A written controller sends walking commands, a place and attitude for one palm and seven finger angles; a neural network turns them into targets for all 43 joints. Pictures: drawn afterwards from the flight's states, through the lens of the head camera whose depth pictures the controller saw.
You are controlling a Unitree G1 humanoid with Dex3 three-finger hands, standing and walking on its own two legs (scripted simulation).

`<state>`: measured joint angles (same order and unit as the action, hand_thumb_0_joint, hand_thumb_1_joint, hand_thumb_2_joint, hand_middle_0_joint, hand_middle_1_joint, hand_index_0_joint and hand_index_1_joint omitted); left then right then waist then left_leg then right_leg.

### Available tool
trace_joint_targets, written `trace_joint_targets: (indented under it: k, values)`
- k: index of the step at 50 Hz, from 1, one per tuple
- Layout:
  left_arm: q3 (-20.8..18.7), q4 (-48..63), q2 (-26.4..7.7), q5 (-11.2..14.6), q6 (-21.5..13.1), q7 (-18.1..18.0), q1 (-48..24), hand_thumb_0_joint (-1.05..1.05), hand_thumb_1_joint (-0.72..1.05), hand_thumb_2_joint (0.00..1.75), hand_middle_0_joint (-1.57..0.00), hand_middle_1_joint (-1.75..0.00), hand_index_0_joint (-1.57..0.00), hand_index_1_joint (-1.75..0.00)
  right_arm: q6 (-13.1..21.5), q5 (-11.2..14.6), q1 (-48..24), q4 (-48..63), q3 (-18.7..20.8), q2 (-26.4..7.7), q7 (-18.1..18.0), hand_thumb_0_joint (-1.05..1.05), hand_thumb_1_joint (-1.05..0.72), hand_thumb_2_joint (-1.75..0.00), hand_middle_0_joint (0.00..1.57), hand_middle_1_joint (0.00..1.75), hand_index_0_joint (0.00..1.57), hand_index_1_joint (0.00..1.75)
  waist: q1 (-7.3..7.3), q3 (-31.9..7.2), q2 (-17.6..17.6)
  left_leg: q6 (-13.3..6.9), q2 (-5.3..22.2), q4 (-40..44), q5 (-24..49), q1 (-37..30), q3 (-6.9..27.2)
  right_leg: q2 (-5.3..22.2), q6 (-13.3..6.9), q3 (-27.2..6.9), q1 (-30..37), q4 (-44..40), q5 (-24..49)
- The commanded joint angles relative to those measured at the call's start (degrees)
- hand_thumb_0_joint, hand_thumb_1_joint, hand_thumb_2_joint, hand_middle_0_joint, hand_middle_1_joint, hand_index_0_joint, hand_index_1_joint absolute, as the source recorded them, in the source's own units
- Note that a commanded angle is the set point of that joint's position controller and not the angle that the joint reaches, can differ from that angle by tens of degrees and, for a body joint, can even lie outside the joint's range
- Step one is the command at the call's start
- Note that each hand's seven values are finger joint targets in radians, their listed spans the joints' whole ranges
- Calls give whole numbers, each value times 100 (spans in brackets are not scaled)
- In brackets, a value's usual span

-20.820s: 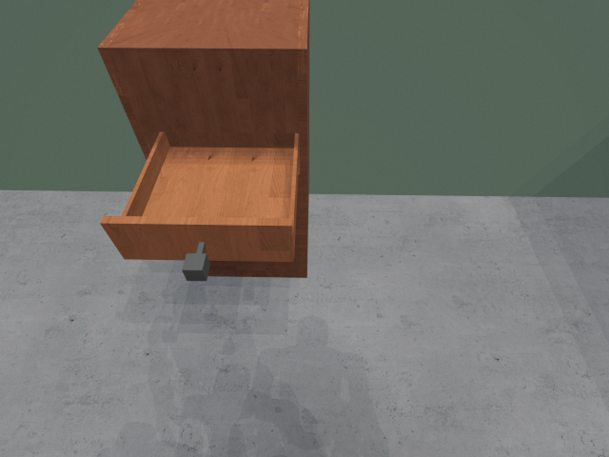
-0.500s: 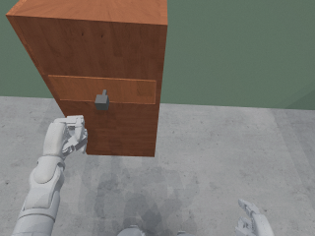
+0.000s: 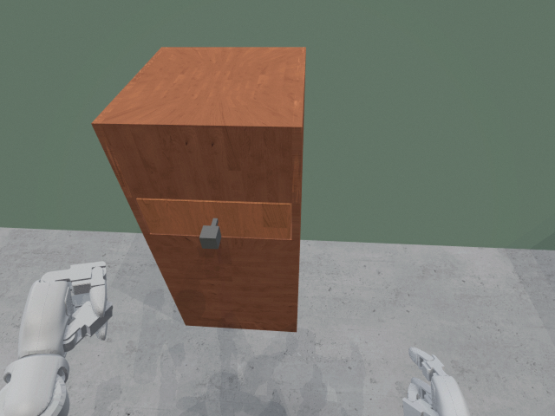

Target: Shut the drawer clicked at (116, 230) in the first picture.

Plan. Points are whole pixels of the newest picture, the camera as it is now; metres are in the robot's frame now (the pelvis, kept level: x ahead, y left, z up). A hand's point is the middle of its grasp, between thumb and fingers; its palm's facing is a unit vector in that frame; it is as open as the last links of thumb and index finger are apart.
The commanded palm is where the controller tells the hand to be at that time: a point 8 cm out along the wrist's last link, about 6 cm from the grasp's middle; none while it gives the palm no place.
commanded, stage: draw the hand back to the body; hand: left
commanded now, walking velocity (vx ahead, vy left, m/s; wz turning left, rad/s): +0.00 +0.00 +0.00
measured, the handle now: (212, 231) +0.58 +0.22 -0.15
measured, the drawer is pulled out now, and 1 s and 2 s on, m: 0.00 0.00 0.00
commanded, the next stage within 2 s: step back with the hand held close in 0.32 s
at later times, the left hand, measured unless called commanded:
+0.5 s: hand (79, 323) +0.17 +0.22 +0.16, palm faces +0.37 -0.84 -0.39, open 3.3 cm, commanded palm +0.12 +0.26 +0.18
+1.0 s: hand (50, 339) +0.15 +0.24 +0.16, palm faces +0.29 -0.82 -0.49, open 3.3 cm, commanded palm +0.10 +0.29 +0.18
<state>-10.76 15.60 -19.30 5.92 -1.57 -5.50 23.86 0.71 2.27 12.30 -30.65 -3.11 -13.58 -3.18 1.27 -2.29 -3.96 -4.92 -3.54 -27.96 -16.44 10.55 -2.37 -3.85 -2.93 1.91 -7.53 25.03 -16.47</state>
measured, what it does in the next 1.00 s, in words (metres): stands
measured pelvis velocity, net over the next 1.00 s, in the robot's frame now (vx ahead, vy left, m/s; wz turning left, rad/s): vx -0.04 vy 0.01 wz -0.04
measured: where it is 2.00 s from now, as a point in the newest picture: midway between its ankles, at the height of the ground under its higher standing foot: outside the picture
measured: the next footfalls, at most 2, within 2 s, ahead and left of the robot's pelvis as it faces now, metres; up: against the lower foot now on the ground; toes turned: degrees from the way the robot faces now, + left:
none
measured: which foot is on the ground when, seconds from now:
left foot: down 0.00-1.00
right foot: down 0.00-1.00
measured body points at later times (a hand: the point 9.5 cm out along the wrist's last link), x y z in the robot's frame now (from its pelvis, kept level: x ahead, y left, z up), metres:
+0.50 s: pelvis -0.01 -0.02 +0.00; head -0.04 -0.04 +0.45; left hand +0.14 +0.26 +0.18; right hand +0.17 -0.24 -0.08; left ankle -0.01 +0.06 -0.74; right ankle -0.03 -0.09 -0.74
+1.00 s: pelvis -0.04 +0.01 +0.00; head -0.03 +0.01 +0.45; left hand +0.13 +0.28 +0.19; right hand +0.12 -0.24 -0.08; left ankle -0.01 +0.06 -0.74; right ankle -0.03 -0.09 -0.74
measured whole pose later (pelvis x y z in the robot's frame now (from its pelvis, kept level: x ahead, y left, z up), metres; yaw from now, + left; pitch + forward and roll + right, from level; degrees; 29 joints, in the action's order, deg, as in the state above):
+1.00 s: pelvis -0.04 +0.01 +0.00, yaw -2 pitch +1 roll -1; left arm -21.2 31.8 -23.1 3.2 -12.3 -7.1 37.0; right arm 0.9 0.7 11.3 -31.1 1.0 -13.4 -3.0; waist -0.4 1.0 -1.8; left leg -6.1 -3.4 -28.9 -13.0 17.2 -4.9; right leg -3.6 -1.8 0.1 -15.9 28.4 -13.4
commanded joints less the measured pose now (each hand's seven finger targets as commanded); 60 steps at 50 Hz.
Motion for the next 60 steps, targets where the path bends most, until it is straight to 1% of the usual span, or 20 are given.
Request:
trace_joint_targets:
  k: [1,6,10,14,15,19,22,23,24,25,27,30,33,36,39,41,45,47,55,60]
  values:
    - [-926,2051,-1090,52,-506,-91,-189,0,90,90,-140,-160,-140,-160,479,-11,-715,897,323,-595,23,0,-90,-90,20,30,20,30,73,-412,-12,316,583,462,1631,-456,569,389,57,-281,-21,-409,1486]
    - [-1234,2601,-1193,57,-670,-95,406,0,90,90,-140,-160,-140,-160,687,-1,-711,840,359,-581,58,0,-90,-90,20,30,20,30,139,-287,-52,326,574,469,1532,-397,574,365,58,-284,-35,-426,1399]
    - [-948,1984,-719,69,-664,-61,576,0,90,90,-140,-160,-140,-160,691,-4,-688,734,420,-587,25,0,-90,-90,20,30,20,30,19,429,354,281,553,495,905,-169,524,361,79,-339,-373,-572,909]
    - [-1140,2053,-972,40,-756,-82,289,0,90,90,-140,-160,-140,-160,711,-24,-696,710,439,-607,-30,0,-90,-90,20,30,20,30,79,183,387,208,505,437,669,-280,482,398,108,-415,-409,-691,624]
    - [-995,2207,-853,44,-779,-85,246,0,90,90,-140,-160,-140,-160,731,-29,-723,754,436,-585,-39,0,-90,-90,20,30,20,30,57,139,225,205,492,420,655,-296,475,418,97,-454,-334,-659,621]
    - [-1275,2370,-1165,11,-831,-148,256,0,90,90,-140,-160,-140,-160,862,-52,-754,699,397,-559,-45,0,-90,-90,20,30,20,30,169,-38,40,214,466,395,912,-314,454,444,71,-501,-176,-664,916]
    - [-1152,2307,-989,35,-811,-144,388,0,90,90,-140,-160,-140,-160,885,-49,-759,674,397,-503,-45,0,-90,-90,20,30,20,30,148,54,61,221,481,390,1100,-326,431,447,76,-497,-133,-590,1170]
    - [-2184,3010,-1965,-64,-1161,-217,-765,0,90,90,-140,-160,-140,-160,770,-76,-658,805,474,-709,-19,0,-90,-90,20,30,20,30,-38,432,186,74,552,184,564,-52,582,827,218,-1491,-577,-1010,1405]
    - [-2212,2757,-1962,-99,-1332,-228,-825,0,90,90,-140,-160,-140,-160,742,-96,-581,672,480,-598,-32,0,-90,-90,20,30,20,30,-98,566,336,126,509,-4,357,-61,640,1038,127,-1699,-745,-1222,1344]
    - [-1779,1975,-1307,-140,-1342,-161,-85,0,90,90,-140,-160,-140,-160,681,-149,-575,520,505,-635,4,0,-90,-90,20,30,20,30,-157,617,603,129,497,-95,354,-163,614,1081,112,-1648,-922,-1252,1213]
    - [-1300,1645,-743,-170,-1356,-75,680,0,90,90,-140,-160,-140,-160,552,-133,-571,554,544,-666,107,0,-90,-90,20,30,20,30,-156,279,294,104,618,118,679,-238,601,984,252,-1317,-700,-985,1331]
    - [-1352,1803,-838,-181,-1390,-82,1023,0,90,90,-140,-160,-140,-160,400,-115,-669,663,599,-692,136,0,-90,-90,20,30,20,30,-114,-81,209,79,768,438,1220,-110,632,809,360,-918,-298,-535,1837]
    - [-1682,2217,-1172,-184,-1417,-164,1185,0,90,90,-140,-160,-140,-160,272,-109,-724,799,646,-665,106,0,-90,-90,20,30,20,30,-80,-420,447,68,828,437,1698,61,633,783,357,-851,45,-251,2369]
    - [-1849,2543,-1345,-148,-1443,-230,1308,0,90,90,-140,-160,-140,-160,225,-98,-704,891,638,-642,47,0,-90,-90,20,30,20,30,-70,-681,331,99,857,391,2114,187,699,775,281,-808,257,-17,2661]
    - [-1908,2828,-1444,-148,-1448,-273,1351,0,90,90,-140,-160,-140,-160,245,-114,-672,926,653,-690,-2,0,-90,-90,20,30,20,30,-55,-810,-66,123,923,382,2356,254,781,691,250,-781,243,167,2601]
    - [-1815,2756,-1308,-156,-1426,-280,1456,0,90,90,-140,-160,-140,-160,252,-114,-595,904,666,-660,-7,0,-90,-90,20,30,20,30,-96,-748,62,125,976,410,2324,350,842,639,243,-760,176,229,2372]
    - [-1694,2673,-1180,-178,-1393,-279,1475,0,90,90,-140,-160,-140,-160,300,-144,-554,867,686,-688,-13,0,-90,-90,20,30,20,30,-123,-503,-31,86,1102,627,1719,723,983,515,246,-753,34,344,1733]
    - [-1709,2597,-1186,-199,-1391,-297,1391,0,90,90,-140,-160,-140,-160,314,-155,-538,850,694,-693,-22,0,-90,-90,20,30,20,30,-144,-379,170,34,1145,741,1100,1108,1053,493,246,-808,102,399,1477]
    - [-1772,2875,-1187,-373,-1450,-330,1001,0,90,90,-140,-160,-140,-160,493,-209,-521,955,638,-725,-76,0,-90,-90,20,30,20,30,-174,-37,23,-180,1384,1382,-1539,2688,1521,279,291,-828,677,1005,824]
    - [-1800,2904,-1144,-417,-1471,-329,921,0,90,90,-140,-160,-140,-160,564,-246,-461,955,629,-723,-71,0,-90,-90,20,30,20,30,-192,-9,135,-207,1406,1363,-1948,3023,1564,279,283,-866,765,1152,689]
